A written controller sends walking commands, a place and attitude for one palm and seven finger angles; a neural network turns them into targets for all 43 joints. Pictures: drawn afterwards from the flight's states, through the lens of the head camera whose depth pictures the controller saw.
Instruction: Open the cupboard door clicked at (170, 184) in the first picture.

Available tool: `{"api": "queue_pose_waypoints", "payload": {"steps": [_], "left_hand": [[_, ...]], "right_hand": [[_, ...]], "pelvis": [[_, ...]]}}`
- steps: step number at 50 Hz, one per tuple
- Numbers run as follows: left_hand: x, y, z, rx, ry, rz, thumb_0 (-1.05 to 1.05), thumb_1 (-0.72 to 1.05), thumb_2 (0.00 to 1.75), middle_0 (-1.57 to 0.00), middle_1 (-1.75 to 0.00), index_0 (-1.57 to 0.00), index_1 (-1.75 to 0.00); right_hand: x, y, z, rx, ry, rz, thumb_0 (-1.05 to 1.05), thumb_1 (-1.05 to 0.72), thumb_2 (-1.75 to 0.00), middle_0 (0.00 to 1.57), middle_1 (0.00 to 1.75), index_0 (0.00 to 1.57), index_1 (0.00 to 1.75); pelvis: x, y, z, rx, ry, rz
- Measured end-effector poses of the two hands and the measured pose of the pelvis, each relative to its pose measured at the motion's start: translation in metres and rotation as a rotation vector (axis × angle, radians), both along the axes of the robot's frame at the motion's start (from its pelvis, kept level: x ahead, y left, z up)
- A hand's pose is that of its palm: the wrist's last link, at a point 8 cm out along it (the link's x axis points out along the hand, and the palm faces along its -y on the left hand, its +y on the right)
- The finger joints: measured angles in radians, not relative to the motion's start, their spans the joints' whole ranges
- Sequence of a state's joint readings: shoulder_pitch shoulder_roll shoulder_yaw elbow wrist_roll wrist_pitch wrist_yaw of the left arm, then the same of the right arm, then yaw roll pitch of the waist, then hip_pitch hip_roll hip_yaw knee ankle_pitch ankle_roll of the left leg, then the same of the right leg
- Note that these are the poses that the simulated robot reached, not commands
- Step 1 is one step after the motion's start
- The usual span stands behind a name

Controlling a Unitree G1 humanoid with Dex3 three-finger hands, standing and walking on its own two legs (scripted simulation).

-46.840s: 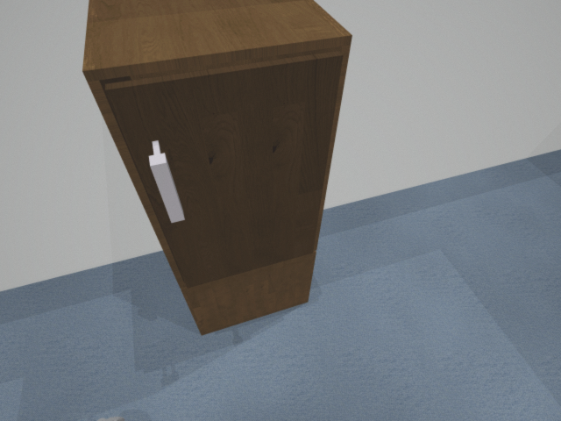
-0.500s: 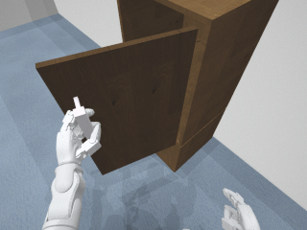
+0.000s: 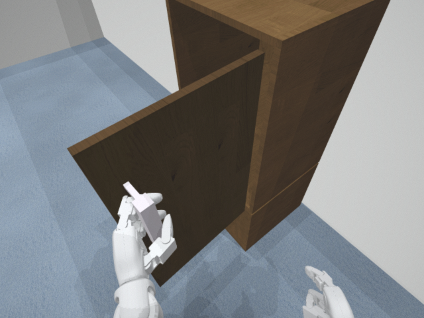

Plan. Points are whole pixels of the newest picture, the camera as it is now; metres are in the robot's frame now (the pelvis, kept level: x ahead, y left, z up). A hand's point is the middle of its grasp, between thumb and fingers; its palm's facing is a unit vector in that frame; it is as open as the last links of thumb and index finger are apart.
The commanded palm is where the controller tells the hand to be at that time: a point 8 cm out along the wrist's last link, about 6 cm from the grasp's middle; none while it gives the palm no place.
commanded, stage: open thumb and fingers to let go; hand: left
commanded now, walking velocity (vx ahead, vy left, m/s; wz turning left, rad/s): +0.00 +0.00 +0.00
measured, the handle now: (145, 215) +0.28 +0.14 +0.07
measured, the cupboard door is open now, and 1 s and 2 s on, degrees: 95 95 96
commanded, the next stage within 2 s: slide the hand sideways off the handle in 0.86 s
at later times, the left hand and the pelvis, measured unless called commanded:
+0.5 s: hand (168, 235) +0.24 +0.09 +0.08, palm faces +0.36 -0.93 +0.00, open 11.4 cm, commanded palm +0.20 +0.14 +0.07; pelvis -0.03 -0.01 +0.00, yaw +1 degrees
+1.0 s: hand (165, 236) +0.24 +0.09 +0.08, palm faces +0.31 -0.95 -0.01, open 14.7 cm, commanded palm +0.20 +0.14 +0.07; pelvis -0.04 +0.02 +0.00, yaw +0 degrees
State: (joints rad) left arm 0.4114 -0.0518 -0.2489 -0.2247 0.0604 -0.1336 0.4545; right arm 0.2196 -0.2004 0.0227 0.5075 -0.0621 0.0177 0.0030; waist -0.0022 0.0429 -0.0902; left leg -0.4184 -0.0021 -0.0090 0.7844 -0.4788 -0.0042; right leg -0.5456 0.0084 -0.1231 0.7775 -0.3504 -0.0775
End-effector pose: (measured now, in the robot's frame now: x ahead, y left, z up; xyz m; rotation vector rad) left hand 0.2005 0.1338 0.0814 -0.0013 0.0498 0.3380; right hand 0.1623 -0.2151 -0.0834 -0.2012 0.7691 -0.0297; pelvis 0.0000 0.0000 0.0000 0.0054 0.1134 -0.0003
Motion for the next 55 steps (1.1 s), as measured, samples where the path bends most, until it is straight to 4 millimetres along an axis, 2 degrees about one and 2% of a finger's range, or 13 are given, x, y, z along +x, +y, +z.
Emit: {"api": "queue_pose_waypoints", "payload": {"steps": [3,9,13,18,27,32,40,49,51,55], "left_hand": [[-0.003,-0.005,-0.001,0.011,-0.011,0.004,0.04,0.64,0.74,-0.28,-1.3,-0.32,-1.32],[0.003,-0.006,-0.004,0.01,-0.029,0.065,0.03,0.61,0.76,-0.34,-1.32,-0.34,-1.32],[0.004,-0.005,-0.004,0.013,-0.027,0.074,0.02,0.52,0.74,-0.35,-1.31,-0.36,-1.31],[0.003,-0.003,-0.003,0.019,-0.023,0.052,0.02,0.3,0.64,-0.35,-1.29,-0.36,-1.28],[0.004,-0.001,-0.003,0.001,-0.033,0.026,0.01,-0.22,0.42,-0.32,-1.22,-0.34,-1.22],[0.005,0.001,-0.004,0.002,-0.036,0.015,0.0,-0.39,0.35,-0.3,-1.12,-0.32,-1.12],[0.005,-0.001,-0.003,-0.006,-0.036,0.0,0.0,-0.48,0.31,-0.26,-0.82,-0.28,-0.81],[0.004,0.002,-0.004,0.01,-0.04,-0.007,-0.01,-0.5,0.3,-0.38,-0.64,-0.39,-0.63],[0.003,0.005,-0.005,0.037,-0.047,-0.062,-0.01,-0.5,0.3,-0.39,-0.6,-0.36,-0.6],[0.002,0.018,-0.005,0.127,-0.066,-0.302,-0.01,-0.5,0.3,-0.32,-0.49,-0.26,-0.49]], "right_hand": [[0.002,-0.005,0.0,-0.007,-0.017,0.004,0.01,-0.91,-0.9,0.2,0.3,0.2,0.3],[0.005,-0.007,-0.003,-0.019,-0.026,0.021,0.01,-0.91,-0.9,0.2,0.3,0.2,0.3],[0.003,-0.004,-0.001,-0.013,-0.031,0.025,0.01,-0.91,-0.9,0.2,0.3,0.2,0.3],[-0.004,-0.001,0.001,-0.006,-0.037,0.022,0.01,-0.91,-0.9,0.2,0.3,0.2,0.3],[-0.02,0.002,0.001,-0.013,-0.03,0.007,0.01,-0.91,-0.9,0.2,0.3,0.2,0.3],[-0.027,0.005,0.002,-0.02,-0.022,-0.002,0.01,-0.91,-0.9,0.2,0.3,0.2,0.3],[-0.03,0.017,0.004,-0.014,-0.026,0.001,0.01,-0.91,-0.9,0.2,0.3,0.2,0.3],[-0.022,0.033,0.002,-0.007,-0.022,0.033,0.01,-0.91,-0.9,0.2,0.3,0.2,0.3],[-0.022,0.036,0.001,-0.005,-0.027,0.046,0.01,-0.91,-0.9,0.2,0.3,0.2,0.3],[-0.024,0.039,0.0,-0.007,-0.042,0.059,0.01,-0.91,-0.9,0.2,0.3,0.2,0.3]], "pelvis": [[-0.003,-0.004,-0.002,0.001,-0.002,0.005],[-0.013,-0.01,-0.004,0.006,-0.004,0.014],[-0.018,-0.013,-0.003,0.01,-0.007,0.017],[-0.025,-0.013,-0.001,0.009,-0.018,0.018],[-0.034,-0.005,0.0,0.006,-0.034,0.011],[-0.037,0.001,0.0,0.003,-0.04,0.007],[-0.038,0.012,0.0,0.002,-0.042,0.0],[-0.04,0.02,-0.003,-0.002,-0.038,0.003],[-0.041,0.022,-0.004,-0.001,-0.039,0.008],[-0.042,0.024,-0.006,-0.002,-0.043,0.015]]}}
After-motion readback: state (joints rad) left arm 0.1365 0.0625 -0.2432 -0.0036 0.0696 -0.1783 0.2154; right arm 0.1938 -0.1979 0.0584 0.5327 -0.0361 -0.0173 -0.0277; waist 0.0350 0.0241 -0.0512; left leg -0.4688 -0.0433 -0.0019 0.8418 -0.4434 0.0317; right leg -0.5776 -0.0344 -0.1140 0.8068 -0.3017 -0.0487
